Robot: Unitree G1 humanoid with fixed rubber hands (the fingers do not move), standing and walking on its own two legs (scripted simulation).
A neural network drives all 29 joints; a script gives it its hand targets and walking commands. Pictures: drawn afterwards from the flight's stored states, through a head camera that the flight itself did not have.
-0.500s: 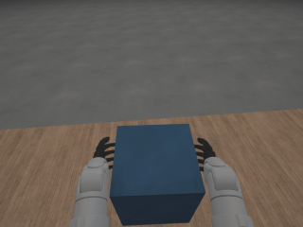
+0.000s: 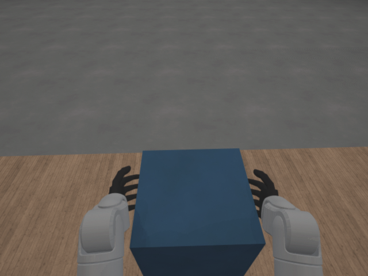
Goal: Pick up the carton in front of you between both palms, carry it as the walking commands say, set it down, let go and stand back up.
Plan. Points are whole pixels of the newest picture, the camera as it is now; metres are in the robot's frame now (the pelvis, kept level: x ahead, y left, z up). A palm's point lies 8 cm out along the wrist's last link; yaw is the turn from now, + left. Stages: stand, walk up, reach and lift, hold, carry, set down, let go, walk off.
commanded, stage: carry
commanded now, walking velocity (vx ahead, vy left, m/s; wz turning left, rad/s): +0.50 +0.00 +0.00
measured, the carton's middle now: (192, 219) +0.27 -0.01 +0.00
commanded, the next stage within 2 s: none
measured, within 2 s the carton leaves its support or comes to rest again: neither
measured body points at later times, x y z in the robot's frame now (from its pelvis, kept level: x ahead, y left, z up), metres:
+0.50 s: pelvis +0.31 +0.04 +0.00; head +0.31 +0.05 +0.45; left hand +0.60 +0.18 +0.08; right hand +0.58 -0.13 +0.09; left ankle +0.19 +0.12 -0.74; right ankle +0.43 -0.10 -0.70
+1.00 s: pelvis +0.65 +0.01 +0.00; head +0.66 +0.01 +0.45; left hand +0.93 +0.17 +0.08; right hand +0.92 -0.13 +0.07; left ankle +0.79 +0.14 -0.71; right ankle +0.54 -0.07 -0.74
